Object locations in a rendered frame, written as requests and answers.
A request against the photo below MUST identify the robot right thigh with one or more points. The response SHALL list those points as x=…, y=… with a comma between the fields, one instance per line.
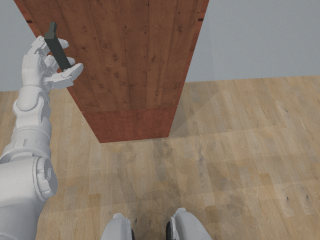
x=185, y=226

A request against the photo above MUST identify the robot left upper arm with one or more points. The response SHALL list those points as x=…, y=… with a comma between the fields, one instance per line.
x=25, y=186

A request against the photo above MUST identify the cupboard door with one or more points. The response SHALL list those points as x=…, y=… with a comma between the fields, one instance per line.
x=134, y=52

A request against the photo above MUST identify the robot left forearm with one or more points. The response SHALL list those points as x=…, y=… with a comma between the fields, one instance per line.
x=31, y=136

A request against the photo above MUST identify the robot right shin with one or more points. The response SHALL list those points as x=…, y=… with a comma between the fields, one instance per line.
x=177, y=211

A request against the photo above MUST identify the left robot hand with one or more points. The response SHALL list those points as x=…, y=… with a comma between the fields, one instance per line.
x=34, y=69

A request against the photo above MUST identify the handle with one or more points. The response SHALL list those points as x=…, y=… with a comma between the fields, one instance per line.
x=56, y=48

